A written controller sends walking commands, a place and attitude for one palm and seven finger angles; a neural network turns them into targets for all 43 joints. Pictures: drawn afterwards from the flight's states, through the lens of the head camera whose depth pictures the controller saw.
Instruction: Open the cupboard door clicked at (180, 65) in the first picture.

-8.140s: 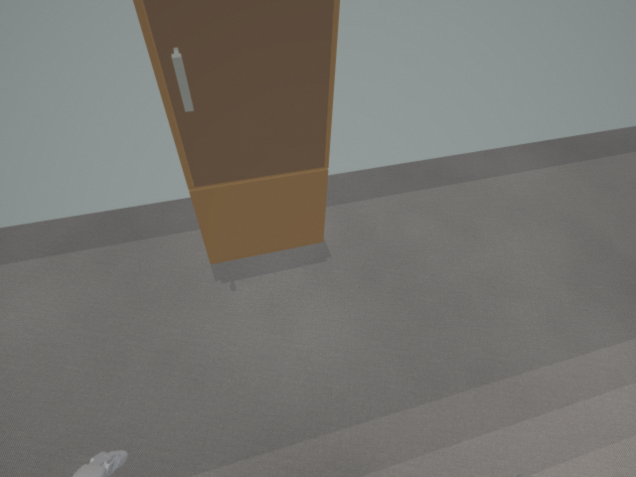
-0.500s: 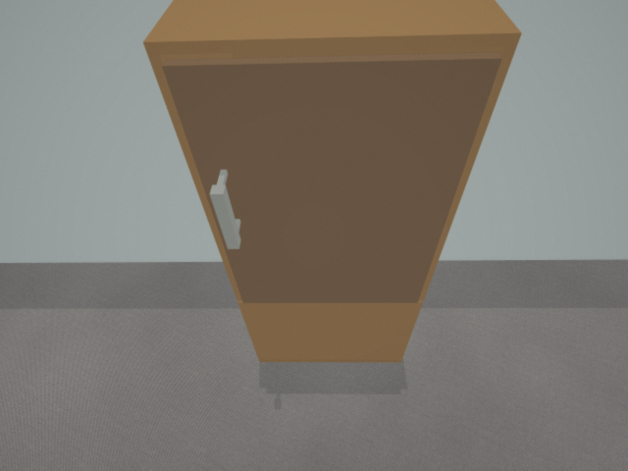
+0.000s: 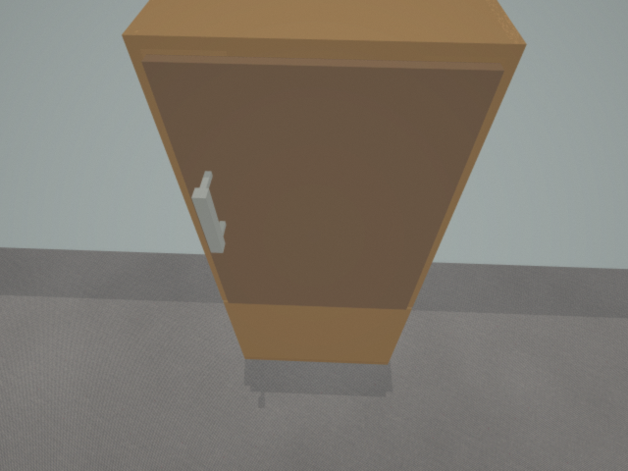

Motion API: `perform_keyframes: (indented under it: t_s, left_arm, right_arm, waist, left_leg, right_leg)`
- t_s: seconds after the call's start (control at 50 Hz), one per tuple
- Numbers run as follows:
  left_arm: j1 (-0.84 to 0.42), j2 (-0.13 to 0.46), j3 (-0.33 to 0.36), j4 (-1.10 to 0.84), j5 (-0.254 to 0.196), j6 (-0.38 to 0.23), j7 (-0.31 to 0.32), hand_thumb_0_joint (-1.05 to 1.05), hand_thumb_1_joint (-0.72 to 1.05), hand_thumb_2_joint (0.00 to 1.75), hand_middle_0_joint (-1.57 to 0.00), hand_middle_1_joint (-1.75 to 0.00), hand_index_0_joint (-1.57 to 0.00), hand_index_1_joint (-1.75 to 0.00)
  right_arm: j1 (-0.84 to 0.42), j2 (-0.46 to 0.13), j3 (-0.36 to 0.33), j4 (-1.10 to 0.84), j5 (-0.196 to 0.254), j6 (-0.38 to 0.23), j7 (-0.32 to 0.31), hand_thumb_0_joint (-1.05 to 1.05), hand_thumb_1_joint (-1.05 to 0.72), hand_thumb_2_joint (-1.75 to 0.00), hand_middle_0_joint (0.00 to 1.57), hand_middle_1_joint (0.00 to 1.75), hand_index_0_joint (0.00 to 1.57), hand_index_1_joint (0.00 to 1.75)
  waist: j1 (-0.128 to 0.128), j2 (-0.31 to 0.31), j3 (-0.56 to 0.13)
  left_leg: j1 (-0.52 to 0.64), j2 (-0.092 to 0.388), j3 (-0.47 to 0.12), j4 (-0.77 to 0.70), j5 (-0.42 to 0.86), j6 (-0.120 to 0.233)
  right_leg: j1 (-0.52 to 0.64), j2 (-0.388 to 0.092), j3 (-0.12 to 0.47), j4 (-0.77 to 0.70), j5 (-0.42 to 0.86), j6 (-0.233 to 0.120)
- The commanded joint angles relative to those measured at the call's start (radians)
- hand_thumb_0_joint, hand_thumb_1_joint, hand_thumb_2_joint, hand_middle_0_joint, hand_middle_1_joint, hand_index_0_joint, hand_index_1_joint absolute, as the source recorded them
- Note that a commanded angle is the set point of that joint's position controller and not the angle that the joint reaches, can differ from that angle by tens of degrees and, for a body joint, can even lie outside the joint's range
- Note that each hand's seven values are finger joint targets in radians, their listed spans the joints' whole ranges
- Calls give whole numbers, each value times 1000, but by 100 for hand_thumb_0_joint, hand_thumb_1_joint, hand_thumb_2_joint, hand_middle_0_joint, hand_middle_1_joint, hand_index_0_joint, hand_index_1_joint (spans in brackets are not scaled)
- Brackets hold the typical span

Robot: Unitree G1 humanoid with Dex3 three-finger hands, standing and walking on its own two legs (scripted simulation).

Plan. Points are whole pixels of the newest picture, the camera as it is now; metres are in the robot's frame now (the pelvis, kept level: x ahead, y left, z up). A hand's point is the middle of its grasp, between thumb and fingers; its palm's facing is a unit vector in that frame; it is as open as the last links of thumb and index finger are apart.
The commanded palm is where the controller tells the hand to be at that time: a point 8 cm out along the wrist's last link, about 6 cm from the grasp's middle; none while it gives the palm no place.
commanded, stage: come to a stop and stand still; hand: left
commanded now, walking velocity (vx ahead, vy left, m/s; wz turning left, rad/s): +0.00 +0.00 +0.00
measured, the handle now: (212, 213) +0.48 +0.20 +0.01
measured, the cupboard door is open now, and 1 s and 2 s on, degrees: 0 0 0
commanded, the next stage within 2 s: look again from close up in 0.96 s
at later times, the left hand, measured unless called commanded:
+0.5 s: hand out of the picture +0.02 +0.16 -0.17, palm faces +0.03 -0.97 -0.23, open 7.4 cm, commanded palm none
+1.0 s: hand out of the picture -0.01 +0.15 -0.17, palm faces +0.04 -0.97 -0.23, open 7.4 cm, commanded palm none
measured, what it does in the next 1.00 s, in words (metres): stands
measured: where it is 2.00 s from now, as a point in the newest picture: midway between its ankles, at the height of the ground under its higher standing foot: outside the picture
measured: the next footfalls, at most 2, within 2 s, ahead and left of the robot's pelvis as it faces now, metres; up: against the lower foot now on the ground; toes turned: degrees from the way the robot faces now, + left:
none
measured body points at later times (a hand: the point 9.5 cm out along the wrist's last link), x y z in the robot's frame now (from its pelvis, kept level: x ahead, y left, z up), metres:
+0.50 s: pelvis -0.01 -0.03 +0.00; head +0.01 -0.04 +0.45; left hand +0.02 +0.21 -0.15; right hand +0.02 -0.26 -0.16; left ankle -0.06 +0.09 -0.74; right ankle -0.05 -0.11 -0.74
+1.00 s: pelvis -0.02 -0.04 +0.01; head +0.00 -0.05 +0.46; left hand -0.01 +0.20 -0.15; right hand -0.01 -0.27 -0.15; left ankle -0.06 +0.09 -0.74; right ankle -0.05 -0.11 -0.74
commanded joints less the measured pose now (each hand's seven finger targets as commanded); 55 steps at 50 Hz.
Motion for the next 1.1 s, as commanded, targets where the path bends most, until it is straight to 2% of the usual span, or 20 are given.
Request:
perform_keyframes:
  t_s: [0.0, 0.1, 0.14, 0.36, 0.52, 0.58, 0.72, 0.84, 0.96, 1.08]
  left_arm:
    - [45, 125, 23, -32, -2, -24, 10, 0, 90, 90, -20, -30, -20, -30]
    - [51, 132, 25, -22, -4, -29, 10, 0, 90, 90, -20, -30, -20, -30]
    - [52, 129, 26, -20, -2, -30, 9, 0, 90, 90, -20, -30, -20, -30]
    - [49, 144, 28, -11, -4, -37, 7, 0, 90, 90, -20, -30, -20, -30]
    - [37, 150, 30, -7, -6, -41, 4, 0, 90, 90, -20, -30, -20, -30]
    - [39, 151, 29, -5, -7, -41, 3, 0, 90, 90, -20, -30, -20, -30]
    - [34, 152, 28, -4, -8, -43, 0, 0, 90, 90, -20, -30, -20, -30]
    - [36, 157, 30, -4, -7, -45, 0, 0, 90, 90, -20, -30, -20, -30]
    - [40, 157, 30, 3, -8, -46, -1, 0, 90, 90, -20, -30, -20, -30]
    - [42, 161, 30, 6, -8, -47, -1, 0, 90, 90, -20, -30, -20, -30]
  right_arm:
    - [65, -99, -22, -20, -1, -8, -4, 0, -90, -90, 20, 30, 20, 30]
    - [53, -105, -22, -9, 0, -10, -6, 0, -90, -90, 20, 30, 20, 30]
    - [52, -96, -22, -6, 0, -10, -5, 0, -90, -90, 20, 30, 20, 30]
    - [32, -108, -21, 8, 0, -10, -5, 0, -90, -90, 20, 30, 20, 30]
    - [25, -111, -19, 12, -1, -11, -2, 0, -90, -90, 20, 30, 20, 30]
    - [22, -110, -18, 17, -1, -10, -3, 0, -90, -90, 20, 30, 20, 30]
    - [28, -112, -17, 20, -2, -9, 0, 0, -90, -90, 20, 30, 20, 30]
    - [33, -106, -16, 24, -1, -10, 1, 0, -90, -90, 20, 30, 20, 30]
    - [33, -112, -16, 28, -1, -10, 1, 0, -90, -90, 20, 30, 20, 30]
    - [32, -115, -17, 27, 0, -10, 1, 0, -90, -90, 20, 30, 20, 30]
  waist:
    - [-1, -6, -53]
    - [0, 11, -63]
    - [0, -6, -49]
    - [6, -10, -44]
    - [9, -13, -36]
    - [12, 6, -31]
    - [11, -7, -19]
    - [12, -16, -25]
    - [12, 1, -29]
    - [12, -15, -30]
  left_leg:
    - [27, 131, -104, -53, 404, 8]
    - [37, 135, -103, -57, 419, 6]
    - [24, 133, -104, -59, 415, 7]
    - [19, 137, -102, -79, 366, -4]
    - [3, 138, -104, -103, 307, -11]
    - [2, 137, -103, -103, 296, -13]
    - [-11, 137, -104, -116, 258, -17]
    - [-18, 135, -103, -114, 263, -20]
    - [-18, 136, -105, -115, 263, -21]
    - [-18, 136, -108, -117, 262, -21]
  right_leg:
    - [5, -105, 87, -54, 461, -35]
    - [19, -108, 89, -64, 496, -39]
    - [28, -103, 85, -70, 505, -38]
    - [41, -115, 96, -105, 530, -38]
    - [45, -118, 99, -137, 485, -38]
    - [42, -118, 104, -147, 472, -38]
    - [33, -117, 109, -171, 413, -37]
    - [47, -116, 105, -177, 426, -31]
    - [44, -117, 109, -180, 420, -31]
    - [42, -118, 108, -187, 416, -26]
